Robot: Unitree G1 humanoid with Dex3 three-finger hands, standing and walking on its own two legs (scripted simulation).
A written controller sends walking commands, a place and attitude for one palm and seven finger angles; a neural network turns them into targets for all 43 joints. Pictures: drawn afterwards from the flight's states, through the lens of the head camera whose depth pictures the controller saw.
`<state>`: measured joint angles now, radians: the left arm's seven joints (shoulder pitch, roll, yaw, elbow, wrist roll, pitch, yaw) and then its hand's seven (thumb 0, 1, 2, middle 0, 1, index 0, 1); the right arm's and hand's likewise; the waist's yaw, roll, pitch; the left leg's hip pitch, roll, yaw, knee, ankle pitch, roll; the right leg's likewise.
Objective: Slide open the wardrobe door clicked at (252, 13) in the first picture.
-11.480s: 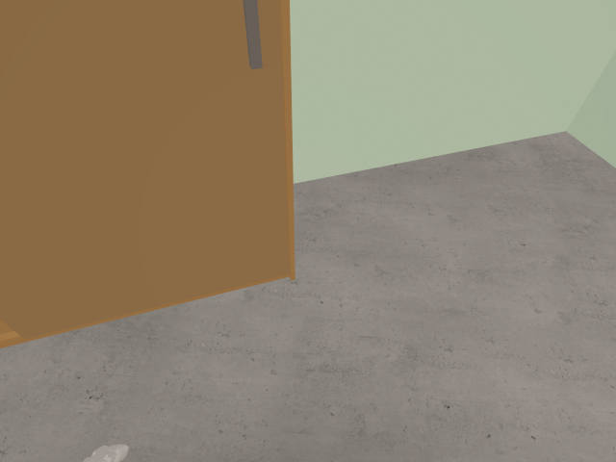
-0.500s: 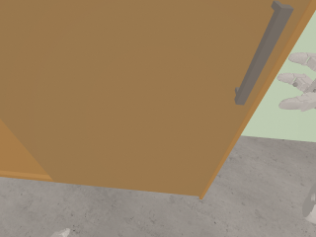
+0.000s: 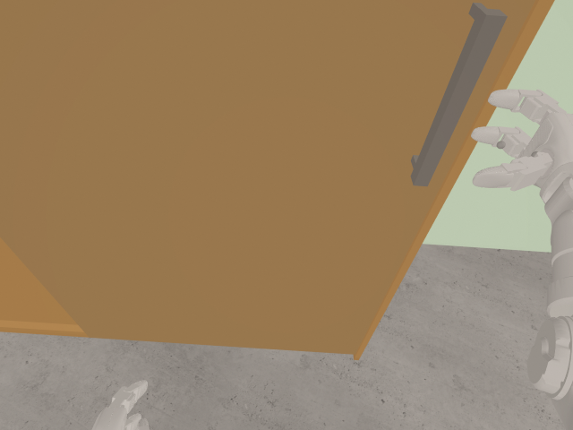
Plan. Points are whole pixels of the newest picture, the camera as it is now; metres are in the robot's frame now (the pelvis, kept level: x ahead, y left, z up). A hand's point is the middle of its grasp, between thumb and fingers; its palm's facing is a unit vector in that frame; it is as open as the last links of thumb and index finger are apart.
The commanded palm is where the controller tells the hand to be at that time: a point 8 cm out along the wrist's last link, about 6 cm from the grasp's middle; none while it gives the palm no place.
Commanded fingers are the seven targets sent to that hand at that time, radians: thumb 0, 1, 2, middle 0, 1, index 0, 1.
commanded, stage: feel for the door with the fingertips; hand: right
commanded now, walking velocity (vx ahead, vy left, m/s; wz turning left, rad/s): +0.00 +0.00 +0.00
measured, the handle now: (445, 105) +0.50 -0.15 +0.24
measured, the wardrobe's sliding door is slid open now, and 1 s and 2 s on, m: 0.00 0.00 0.00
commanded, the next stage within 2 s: slide the fingers in behind the handle in 1.02 s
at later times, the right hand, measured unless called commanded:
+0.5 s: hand (481, 146) +0.43 -0.19 +0.23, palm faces -0.01 +1.00 +0.00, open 14.0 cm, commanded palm +0.41 -0.24 +0.23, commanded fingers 0.00 0.50 -0.30 0.30 1.20 0.30 1.20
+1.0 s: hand (482, 135) +0.46 -0.20 +0.23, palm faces -0.02 +1.00 -0.01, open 13.9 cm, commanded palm +0.44 -0.24 +0.23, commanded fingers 0.00 0.50 -0.30 0.30 1.20 0.30 1.20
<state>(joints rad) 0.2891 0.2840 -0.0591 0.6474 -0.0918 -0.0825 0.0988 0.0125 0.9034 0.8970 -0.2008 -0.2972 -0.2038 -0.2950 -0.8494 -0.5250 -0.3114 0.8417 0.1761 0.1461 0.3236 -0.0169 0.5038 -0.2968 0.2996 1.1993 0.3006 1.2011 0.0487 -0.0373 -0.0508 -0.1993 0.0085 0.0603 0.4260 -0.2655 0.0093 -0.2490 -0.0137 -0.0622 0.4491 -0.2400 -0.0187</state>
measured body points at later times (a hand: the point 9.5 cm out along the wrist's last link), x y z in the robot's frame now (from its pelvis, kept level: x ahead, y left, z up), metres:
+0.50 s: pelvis +0.00 +0.01 +0.00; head -0.01 +0.02 +0.45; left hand +0.11 +0.27 -0.10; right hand +0.43 -0.24 +0.23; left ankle -0.03 +0.11 -0.74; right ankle +0.00 -0.11 -0.74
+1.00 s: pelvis +0.00 +0.00 +0.00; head +0.01 +0.01 +0.45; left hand +0.06 +0.27 -0.11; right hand +0.45 -0.25 +0.23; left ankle -0.03 +0.11 -0.74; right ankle +0.00 -0.11 -0.74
